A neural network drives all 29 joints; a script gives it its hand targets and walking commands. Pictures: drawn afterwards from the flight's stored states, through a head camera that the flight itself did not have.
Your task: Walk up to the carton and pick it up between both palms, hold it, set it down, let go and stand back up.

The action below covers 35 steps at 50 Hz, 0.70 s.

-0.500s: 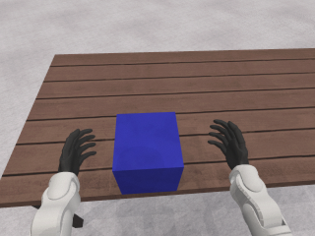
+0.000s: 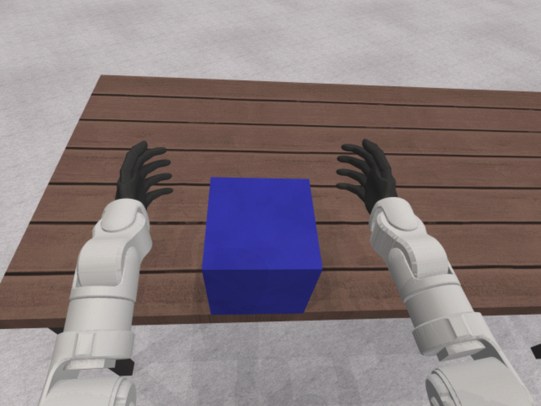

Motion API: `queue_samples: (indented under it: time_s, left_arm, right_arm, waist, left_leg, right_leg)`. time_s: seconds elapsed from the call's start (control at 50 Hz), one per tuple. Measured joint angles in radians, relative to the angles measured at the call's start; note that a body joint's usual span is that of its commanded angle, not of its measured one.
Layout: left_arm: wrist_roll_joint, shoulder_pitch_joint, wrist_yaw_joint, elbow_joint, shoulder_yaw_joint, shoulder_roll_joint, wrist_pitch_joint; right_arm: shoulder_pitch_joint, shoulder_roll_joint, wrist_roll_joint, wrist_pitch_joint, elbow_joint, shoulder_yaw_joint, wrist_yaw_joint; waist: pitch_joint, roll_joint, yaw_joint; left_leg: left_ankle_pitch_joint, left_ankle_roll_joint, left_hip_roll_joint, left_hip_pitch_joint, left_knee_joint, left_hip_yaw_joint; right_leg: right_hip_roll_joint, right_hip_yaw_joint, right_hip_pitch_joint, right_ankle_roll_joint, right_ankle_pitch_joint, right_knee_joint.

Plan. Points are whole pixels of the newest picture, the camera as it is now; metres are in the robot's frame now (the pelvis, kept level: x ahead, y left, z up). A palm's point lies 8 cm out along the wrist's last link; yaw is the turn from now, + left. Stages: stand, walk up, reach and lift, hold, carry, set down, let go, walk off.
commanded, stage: reach and lift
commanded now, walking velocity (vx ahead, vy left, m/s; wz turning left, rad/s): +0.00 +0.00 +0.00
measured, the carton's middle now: (259, 248) +0.39 +0.07 -0.03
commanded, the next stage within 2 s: none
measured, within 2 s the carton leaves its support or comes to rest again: neither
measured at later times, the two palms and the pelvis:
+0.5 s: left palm (169, 243) +0.36 +0.21 -0.01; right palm (363, 240) +0.40 -0.10 +0.01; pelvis +0.02 +0.02 +0.00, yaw -2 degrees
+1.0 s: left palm (172, 232) +0.38 +0.21 +0.00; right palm (354, 246) +0.40 -0.09 -0.01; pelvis +0.00 +0.03 -0.02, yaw +0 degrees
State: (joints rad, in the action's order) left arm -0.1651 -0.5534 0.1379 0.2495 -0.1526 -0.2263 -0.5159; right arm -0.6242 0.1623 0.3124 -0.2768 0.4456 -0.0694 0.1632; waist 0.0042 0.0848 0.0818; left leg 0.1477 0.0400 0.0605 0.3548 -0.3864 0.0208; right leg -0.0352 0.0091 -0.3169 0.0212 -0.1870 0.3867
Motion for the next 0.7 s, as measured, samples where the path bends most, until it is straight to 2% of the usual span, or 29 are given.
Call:
queue_samples:
  time_s: [0.12, 0.18, 0.24, 0.32, 0.38, 0.46, 0.54, 0.64, 0.7]
  left_arm:
    - [0.044, -0.058, -0.001, 0.005, 0.001, 0.0, -0.046]
    - [0.089, -0.1, -0.026, 0.091, -0.017, 0.012, -0.043]
    - [0.115, -0.131, -0.057, 0.203, -0.052, 0.033, -0.002]
    - [0.141, -0.09, -0.097, 0.324, -0.095, 0.065, 0.132]
    - [0.15, -0.013, -0.1, 0.363, -0.1, 0.109, 0.251]
    - [0.15, 0.091, -0.08, 0.38, -0.074, 0.181, 0.42]
    - [0.15, 0.116, -0.051, 0.471, -0.058, 0.221, 0.58]
    - [0.152, 0.096, -0.004, 0.523, -0.051, 0.207, 0.69]
    - [0.174, 0.051, 0.002, 0.571, -0.052, 0.188, 0.738]
  right_arm:
    - [-0.112, 0.021, 0.013, 0.019, 0.11, 0.026, 0.003]
    - [-0.161, 0.048, 0.023, 0.027, 0.228, 0.014, 0.005]
    - [-0.168, 0.072, 0.033, 0.045, 0.308, -0.01, 0.015]
    - [-0.103, 0.058, 0.015, 0.128, 0.354, -0.029, 0.02]
    - [-0.027, 0.03, -0.008, 0.221, 0.368, -0.034, 0.011]
    - [0.068, -0.01, -0.041, 0.329, 0.359, -0.04, -0.03]
    - [0.111, -0.063, -0.114, 0.418, 0.33, -0.012, -0.046]
    - [0.04, -0.113, -0.199, 0.487, 0.368, 0.056, -0.039]
    - [-0.037, -0.108, -0.237, 0.513, 0.473, 0.091, -0.029]
  waist:
    - [0.042, -0.041, -0.014]
    - [0.037, -0.068, -0.018]
    - [0.021, -0.085, -0.01]
    - [0.001, -0.093, -0.018]
    - [-0.009, -0.09, -0.019]
    - [-0.005, -0.081, 0.002]
    - [0.049, -0.072, 0.019]
    - [0.148, -0.074, 0.002]
    - [0.188, -0.081, -0.007]
  left_leg:
    - [0.026, -0.006, -0.006, -0.015, -0.014, -0.008]
    - [0.035, -0.012, -0.013, -0.061, -0.004, -0.005]
    - [0.037, -0.019, -0.019, -0.102, 0.014, 0.007]
    - [0.032, -0.026, -0.027, -0.119, 0.035, 0.018]
    - [0.031, -0.025, -0.027, -0.092, 0.031, 0.024]
    - [0.041, -0.02, -0.015, -0.008, -0.008, 0.032]
    - [0.051, -0.018, -0.001, 0.119, -0.061, 0.024]
    - [0.049, -0.013, 0.002, 0.245, -0.103, -0.004]
    - [0.049, -0.013, -0.004, 0.263, -0.116, -0.018]
  right_leg:
    - [0.006, -0.007, 0.039, -0.011, -0.007, -0.028]
    - [0.013, -0.005, 0.088, -0.017, -0.012, -0.046]
    - [0.02, 0.006, 0.122, -0.025, -0.014, -0.056]
    - [0.028, 0.016, 0.128, -0.033, -0.015, -0.06]
    - [0.029, 0.022, 0.097, -0.034, -0.016, -0.052]
    - [0.017, 0.032, 0.018, -0.03, -0.012, -0.032]
    - [0.004, 0.025, -0.099, -0.026, -0.01, 0.0]
    - [0.0, -0.001, -0.209, -0.021, -0.01, 0.028]
    - [0.004, -0.015, -0.22, -0.021, -0.015, 0.041]
